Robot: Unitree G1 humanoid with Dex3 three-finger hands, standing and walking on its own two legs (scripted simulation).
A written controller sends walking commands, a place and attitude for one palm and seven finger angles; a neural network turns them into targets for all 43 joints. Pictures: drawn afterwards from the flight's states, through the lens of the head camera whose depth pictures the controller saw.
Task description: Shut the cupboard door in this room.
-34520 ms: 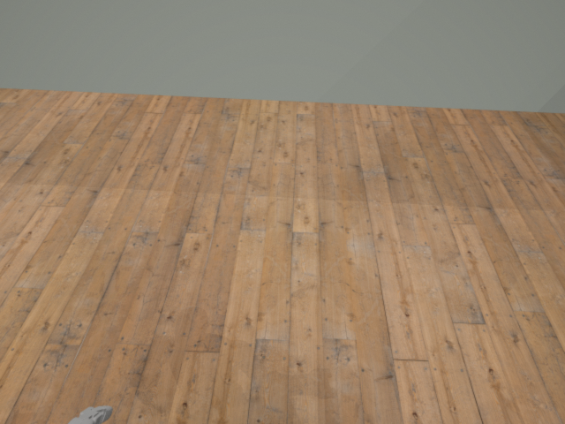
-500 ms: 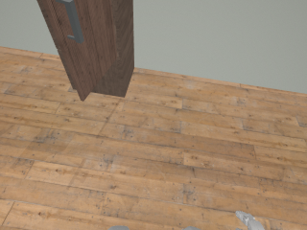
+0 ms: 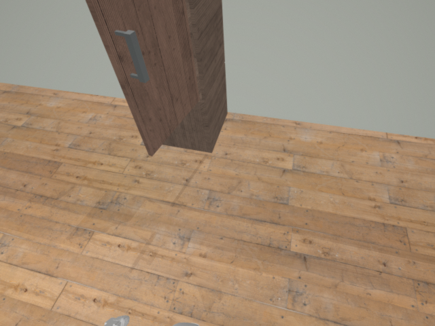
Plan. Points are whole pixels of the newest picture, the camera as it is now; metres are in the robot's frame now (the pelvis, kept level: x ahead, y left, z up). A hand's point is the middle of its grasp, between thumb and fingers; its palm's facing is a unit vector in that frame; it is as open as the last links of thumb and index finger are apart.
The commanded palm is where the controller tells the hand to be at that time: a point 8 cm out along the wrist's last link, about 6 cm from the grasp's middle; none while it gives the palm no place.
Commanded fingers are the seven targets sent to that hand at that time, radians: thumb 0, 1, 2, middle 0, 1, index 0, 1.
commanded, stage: take the last steps up to it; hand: left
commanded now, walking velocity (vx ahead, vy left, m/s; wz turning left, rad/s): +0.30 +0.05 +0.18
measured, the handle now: (132, 56) +0.81 +0.28 +0.09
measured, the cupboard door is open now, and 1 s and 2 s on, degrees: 79 79 79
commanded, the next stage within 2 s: come to a stop and stand still in 1.22 s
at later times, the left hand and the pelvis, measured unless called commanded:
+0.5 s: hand out of the picture -0.10 +0.20 -0.17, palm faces +0.22 -0.96 -0.16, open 7.4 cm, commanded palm none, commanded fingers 0.00 0.90 0.90 -0.20 -0.30 -0.20 -0.30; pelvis +0.04 +0.05 +0.00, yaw +5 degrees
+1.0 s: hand (145, 240) +0.34 +0.22 -0.17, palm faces +0.01 -0.97 -0.24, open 7.4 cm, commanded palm none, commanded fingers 0.00 0.90 0.90 -0.20 -0.30 -0.20 -0.30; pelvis +0.21 +0.02 -0.02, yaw +3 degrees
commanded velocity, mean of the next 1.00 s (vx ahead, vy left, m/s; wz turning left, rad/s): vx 0.29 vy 0.00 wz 0.01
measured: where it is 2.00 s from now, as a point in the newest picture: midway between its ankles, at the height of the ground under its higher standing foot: (228, 298)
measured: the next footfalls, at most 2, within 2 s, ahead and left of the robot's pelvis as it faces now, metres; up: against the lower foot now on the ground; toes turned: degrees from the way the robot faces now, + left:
left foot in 0.46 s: +0.07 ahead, +0.16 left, +0.00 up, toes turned +13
right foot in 0.96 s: +0.35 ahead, -0.07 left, +0.00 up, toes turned -5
